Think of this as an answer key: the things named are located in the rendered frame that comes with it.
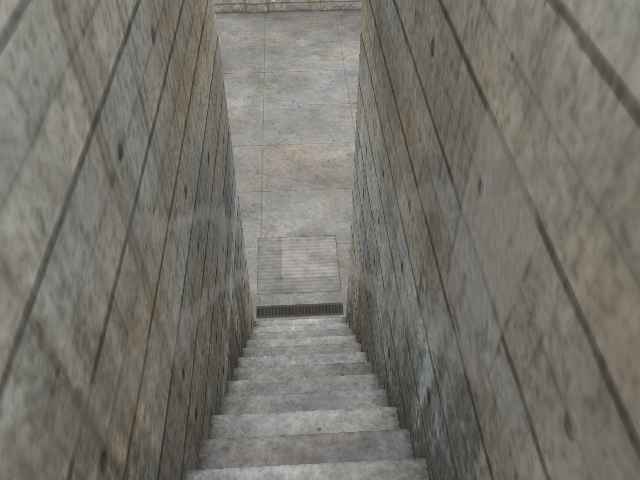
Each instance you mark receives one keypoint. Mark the stairs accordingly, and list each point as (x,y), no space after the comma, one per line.
(303,404)

